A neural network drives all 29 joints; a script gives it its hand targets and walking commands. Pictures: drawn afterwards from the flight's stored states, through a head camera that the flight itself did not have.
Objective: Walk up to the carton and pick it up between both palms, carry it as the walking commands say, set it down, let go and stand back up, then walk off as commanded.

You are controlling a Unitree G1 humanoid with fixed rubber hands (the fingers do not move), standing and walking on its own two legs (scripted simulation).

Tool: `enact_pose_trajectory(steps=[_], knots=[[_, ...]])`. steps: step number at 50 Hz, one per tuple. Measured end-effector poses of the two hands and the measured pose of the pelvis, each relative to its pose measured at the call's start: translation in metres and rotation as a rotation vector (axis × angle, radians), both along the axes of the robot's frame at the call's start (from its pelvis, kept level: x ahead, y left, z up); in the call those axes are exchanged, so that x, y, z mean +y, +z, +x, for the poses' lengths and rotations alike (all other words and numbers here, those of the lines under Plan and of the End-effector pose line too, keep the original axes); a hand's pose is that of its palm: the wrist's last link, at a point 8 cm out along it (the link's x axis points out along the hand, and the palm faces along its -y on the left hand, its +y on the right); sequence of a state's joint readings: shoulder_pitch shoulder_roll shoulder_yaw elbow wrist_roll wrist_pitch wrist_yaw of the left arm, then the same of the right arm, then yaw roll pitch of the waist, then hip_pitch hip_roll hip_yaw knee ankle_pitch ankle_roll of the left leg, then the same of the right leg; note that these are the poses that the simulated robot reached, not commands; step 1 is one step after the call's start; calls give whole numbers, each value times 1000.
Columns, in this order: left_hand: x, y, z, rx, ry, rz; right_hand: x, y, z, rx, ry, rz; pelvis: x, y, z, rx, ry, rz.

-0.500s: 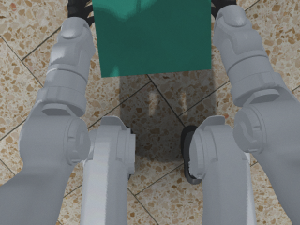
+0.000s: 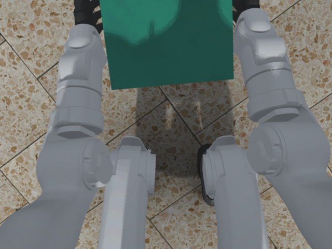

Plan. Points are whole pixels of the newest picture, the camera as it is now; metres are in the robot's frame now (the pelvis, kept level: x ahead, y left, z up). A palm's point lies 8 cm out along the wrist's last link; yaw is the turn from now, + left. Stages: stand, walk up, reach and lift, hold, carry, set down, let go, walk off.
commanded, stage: reach and lift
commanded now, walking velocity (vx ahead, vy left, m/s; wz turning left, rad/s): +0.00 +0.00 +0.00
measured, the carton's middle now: (167, 34) +0.53 +0.02 -0.19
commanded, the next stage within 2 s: none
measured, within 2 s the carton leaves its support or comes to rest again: neither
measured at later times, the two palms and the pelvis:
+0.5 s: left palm (73, 20) +0.52 +0.16 -0.06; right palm (265, 5) +0.53 -0.13 -0.06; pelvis +0.00 +0.00 +0.04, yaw +0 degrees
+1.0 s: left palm (47, 15) +0.50 +0.16 +0.02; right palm out of the picture +0.51 -0.13 +0.02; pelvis +0.00 +0.00 +0.10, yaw +0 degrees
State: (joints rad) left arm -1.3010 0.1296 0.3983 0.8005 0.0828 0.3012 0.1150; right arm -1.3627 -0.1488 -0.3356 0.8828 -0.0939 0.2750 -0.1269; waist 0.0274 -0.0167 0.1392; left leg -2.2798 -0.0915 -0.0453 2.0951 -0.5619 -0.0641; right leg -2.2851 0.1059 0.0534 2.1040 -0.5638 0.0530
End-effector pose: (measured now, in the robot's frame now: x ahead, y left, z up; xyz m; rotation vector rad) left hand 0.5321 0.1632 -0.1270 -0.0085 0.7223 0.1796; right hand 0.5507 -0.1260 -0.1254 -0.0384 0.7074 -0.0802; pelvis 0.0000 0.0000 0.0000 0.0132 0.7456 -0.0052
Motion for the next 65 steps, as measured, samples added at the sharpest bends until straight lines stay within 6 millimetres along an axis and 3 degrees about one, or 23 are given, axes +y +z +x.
enact_pose_trajectory(steps=[12,41,65], knots=[[-3,22,-3,-15,8,-10,-3,20,-5,-13,-18,20,-1,17,5,28,-3,1],[-4,115,-29,-14,12,-21,-5,114,-31,-11,-27,25,-3,77,-2,17,-3,0],[-8,189,-46,-15,10,-20,-9,187,-49,-11,-27,24,-4,130,8,-19,-3,-1]])
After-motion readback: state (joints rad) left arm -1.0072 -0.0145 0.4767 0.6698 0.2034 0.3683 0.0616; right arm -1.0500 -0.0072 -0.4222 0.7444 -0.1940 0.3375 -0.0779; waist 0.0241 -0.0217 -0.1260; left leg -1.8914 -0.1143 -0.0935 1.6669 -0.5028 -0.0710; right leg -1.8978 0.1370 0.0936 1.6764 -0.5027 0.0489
